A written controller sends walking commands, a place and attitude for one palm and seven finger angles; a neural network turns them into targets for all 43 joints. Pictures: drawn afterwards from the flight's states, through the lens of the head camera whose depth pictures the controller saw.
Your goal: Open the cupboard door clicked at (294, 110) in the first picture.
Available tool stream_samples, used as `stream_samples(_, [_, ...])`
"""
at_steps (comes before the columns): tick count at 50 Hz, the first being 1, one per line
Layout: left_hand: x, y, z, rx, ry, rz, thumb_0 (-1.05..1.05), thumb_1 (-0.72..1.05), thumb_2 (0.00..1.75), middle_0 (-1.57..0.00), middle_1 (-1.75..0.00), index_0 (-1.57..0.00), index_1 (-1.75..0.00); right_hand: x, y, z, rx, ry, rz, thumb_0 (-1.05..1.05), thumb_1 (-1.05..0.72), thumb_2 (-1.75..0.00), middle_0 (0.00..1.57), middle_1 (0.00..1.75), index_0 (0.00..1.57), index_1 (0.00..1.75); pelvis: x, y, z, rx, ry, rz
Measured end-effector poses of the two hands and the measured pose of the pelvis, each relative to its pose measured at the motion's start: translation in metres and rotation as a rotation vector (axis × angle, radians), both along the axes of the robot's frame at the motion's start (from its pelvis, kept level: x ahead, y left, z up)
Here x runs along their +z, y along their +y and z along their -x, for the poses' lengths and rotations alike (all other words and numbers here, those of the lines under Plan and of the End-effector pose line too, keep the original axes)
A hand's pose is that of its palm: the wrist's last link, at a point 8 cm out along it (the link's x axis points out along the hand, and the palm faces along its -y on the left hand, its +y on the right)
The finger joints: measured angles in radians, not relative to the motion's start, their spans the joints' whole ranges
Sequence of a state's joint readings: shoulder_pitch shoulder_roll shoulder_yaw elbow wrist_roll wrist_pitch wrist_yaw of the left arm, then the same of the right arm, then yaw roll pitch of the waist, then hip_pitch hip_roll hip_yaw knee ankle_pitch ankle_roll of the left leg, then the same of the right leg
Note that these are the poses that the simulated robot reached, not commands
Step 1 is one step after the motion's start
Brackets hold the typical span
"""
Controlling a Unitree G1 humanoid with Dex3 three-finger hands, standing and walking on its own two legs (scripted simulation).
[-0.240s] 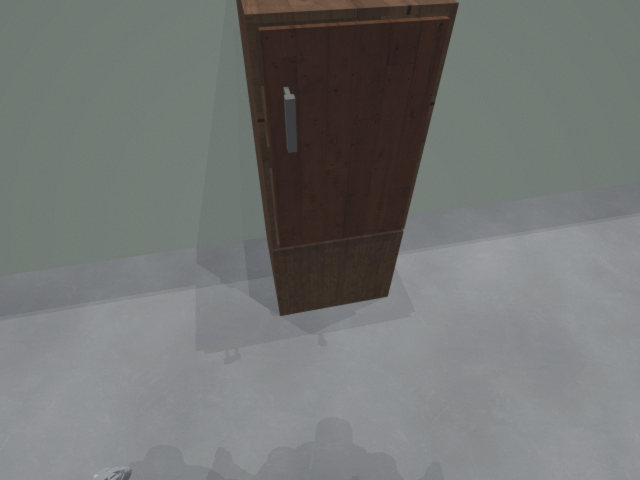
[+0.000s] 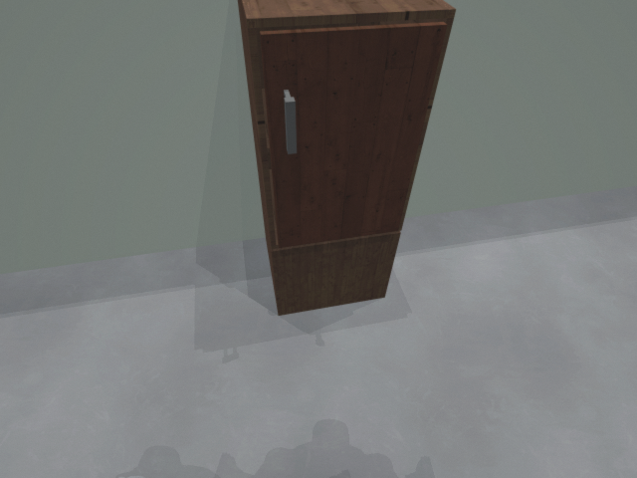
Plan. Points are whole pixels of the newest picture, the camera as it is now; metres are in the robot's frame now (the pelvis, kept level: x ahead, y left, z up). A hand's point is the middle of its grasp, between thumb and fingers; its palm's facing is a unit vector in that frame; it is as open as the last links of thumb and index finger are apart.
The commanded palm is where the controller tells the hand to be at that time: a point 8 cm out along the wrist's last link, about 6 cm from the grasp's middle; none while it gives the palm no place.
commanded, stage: stand and wait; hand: left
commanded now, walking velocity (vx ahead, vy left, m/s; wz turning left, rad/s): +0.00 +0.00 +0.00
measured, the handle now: (289, 122) +0.79 +0.12 +0.05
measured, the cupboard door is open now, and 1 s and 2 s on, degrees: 0 0 0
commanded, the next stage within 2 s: look at it before walking up in 0.58 s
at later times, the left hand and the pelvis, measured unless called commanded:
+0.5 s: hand out of the picture +0.06 +0.23 -0.15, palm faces -0.02 -0.94 -0.33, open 7.4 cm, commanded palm none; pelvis +0.00 -0.01 +0.00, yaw +0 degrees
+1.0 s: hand out of the picture +0.07 +0.22 -0.15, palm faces -0.03 -0.95 -0.32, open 7.4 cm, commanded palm none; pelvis +0.00 -0.01 +0.01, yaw +0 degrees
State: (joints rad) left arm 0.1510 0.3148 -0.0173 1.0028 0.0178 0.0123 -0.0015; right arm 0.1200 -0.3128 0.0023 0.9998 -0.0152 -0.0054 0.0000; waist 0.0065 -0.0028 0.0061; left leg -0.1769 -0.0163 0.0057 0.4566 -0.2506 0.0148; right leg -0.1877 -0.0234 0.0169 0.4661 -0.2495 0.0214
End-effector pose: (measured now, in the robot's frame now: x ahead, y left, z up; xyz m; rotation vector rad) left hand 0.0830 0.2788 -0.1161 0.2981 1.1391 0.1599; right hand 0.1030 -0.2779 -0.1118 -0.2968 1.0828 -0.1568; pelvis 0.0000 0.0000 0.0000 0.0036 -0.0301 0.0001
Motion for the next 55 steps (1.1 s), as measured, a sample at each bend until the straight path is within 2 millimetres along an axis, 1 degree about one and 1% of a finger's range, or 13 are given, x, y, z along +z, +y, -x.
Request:
stream_samples(12, [-0.005,-0.001,0.031,0.032,0.093,-0.003,0.01,0.91,0.90,-0.20,-0.30,-0.20,-0.30,-0.007,-0.009,0.033,-0.038,0.107,0.007,0.01,-0.90,-0.90,0.20,0.30,0.20,0.30,0.003,-0.004,0.003,0.000,0.001,0.001])
stream_samples(16, [-0.004,0.000,0.035,0.038,0.108,-0.010,0.01,0.91,0.90,-0.20,-0.29,-0.20,-0.30,-0.009,-0.012,0.042,-0.049,0.133,0.008,0.01,-0.90,-0.90,0.20,0.30,0.20,0.30,0.003,-0.005,0.003,0.000,0.001,0.001])
stream_samples(21, [-0.003,0.001,0.035,0.039,0.111,-0.016,0.01,0.91,0.90,-0.20,-0.29,-0.20,-0.30,-0.010,-0.014,0.048,-0.058,0.150,0.006,0.01,-0.90,-0.90,0.20,0.30,0.20,0.30,0.004,-0.006,0.004,0.000,0.002,0.001])
stream_samples(27, [-0.001,-0.001,0.029,0.036,0.099,-0.017,0.01,0.91,0.90,-0.20,-0.29,-0.20,-0.30,-0.010,-0.015,0.049,-0.060,0.150,0.003,0.01,-0.90,-0.90,0.20,0.30,0.20,0.30,0.005,-0.008,0.003,0.000,0.002,0.000])
stream_samples(37, [0.001,-0.006,0.018,0.025,0.073,-0.015,0.01,0.91,0.90,-0.20,-0.29,-0.20,-0.30,-0.009,-0.016,0.040,-0.058,0.129,-0.002,0.01,-0.90,-0.90,0.20,0.30,0.20,0.30,0.005,-0.010,0.001,-0.004,0.002,-0.001])
stream_samples(55, [-0.001,-0.010,0.015,0.028,0.089,-0.010,0.01,0.91,0.90,-0.20,-0.29,-0.20,-0.30,-0.007,-0.021,0.036,-0.064,0.141,0.006,0.01,-0.90,-0.90,0.20,0.30,0.20,0.30,0.006,-0.014,-0.006,-0.008,0.006,0.001])
